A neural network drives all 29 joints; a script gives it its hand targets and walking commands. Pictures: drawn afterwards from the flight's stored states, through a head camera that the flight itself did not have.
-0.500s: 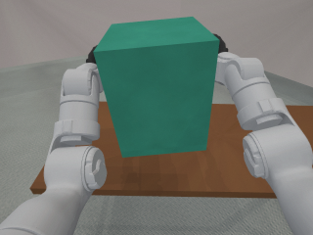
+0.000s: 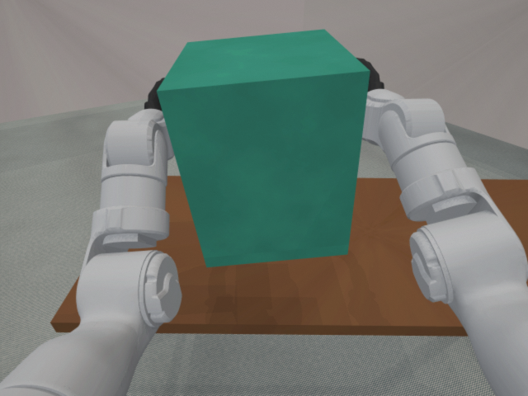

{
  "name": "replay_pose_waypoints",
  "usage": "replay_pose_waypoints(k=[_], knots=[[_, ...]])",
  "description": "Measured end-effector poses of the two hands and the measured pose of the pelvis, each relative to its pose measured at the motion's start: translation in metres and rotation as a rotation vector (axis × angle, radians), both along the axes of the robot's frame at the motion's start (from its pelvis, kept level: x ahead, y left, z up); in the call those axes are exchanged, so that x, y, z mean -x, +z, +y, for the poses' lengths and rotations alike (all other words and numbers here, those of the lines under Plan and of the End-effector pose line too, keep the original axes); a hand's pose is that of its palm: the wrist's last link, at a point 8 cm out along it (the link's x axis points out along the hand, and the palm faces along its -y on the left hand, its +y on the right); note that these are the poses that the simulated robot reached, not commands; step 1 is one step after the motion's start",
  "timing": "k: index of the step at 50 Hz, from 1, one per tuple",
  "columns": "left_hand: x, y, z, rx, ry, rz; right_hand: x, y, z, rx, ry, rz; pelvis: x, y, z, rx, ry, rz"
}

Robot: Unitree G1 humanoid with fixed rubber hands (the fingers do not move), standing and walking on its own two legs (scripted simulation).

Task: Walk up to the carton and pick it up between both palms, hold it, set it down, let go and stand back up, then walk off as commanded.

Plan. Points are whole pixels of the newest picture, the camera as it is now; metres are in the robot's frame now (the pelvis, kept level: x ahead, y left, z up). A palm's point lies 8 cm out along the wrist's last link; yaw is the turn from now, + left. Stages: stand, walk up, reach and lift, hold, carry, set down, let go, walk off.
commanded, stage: hold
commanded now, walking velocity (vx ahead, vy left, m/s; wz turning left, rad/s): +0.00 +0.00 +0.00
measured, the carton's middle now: (266, 146) +0.36 +0.00 +0.28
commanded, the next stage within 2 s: none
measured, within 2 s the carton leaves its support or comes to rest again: neither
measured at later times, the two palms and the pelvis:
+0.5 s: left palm (157, 125) +0.37 +0.15 +0.31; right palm (370, 106) +0.37 -0.14 +0.33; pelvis -0.01 +0.00 +0.00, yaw +0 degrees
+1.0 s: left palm (158, 128) +0.38 +0.15 +0.30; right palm (365, 110) +0.38 -0.14 +0.32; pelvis +0.00 +0.00 +0.00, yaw +0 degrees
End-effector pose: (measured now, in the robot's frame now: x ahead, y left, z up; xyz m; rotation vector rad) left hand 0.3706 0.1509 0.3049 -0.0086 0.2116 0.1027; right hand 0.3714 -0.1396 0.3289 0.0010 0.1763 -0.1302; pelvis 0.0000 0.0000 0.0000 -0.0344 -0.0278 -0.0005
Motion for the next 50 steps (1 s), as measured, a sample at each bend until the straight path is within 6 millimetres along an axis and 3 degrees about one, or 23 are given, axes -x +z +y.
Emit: replay_pose_waypoints(k=[22,38,50], knots=[[0.004,0.002,0.0,0.01,-0.003,0.011,0.005,0.003,0.0,0.0,-0.006,0.016,0.01,0.0,-0.004,-0.002,0.002,0.012],[-0.002,0.006,0.003,-0.005,-0.003,0.001,0.0,0.002,0.003,0.002,-0.004,0.009,0.006,0.0,-0.001,0.001,0.003,0.018],[-0.007,-0.005,0.003,-0.012,-0.005,0.002,-0.005,-0.004,0.003,0.017,-0.002,0.013,0.0,0.0,0.001,0.004,0.002,0.022]])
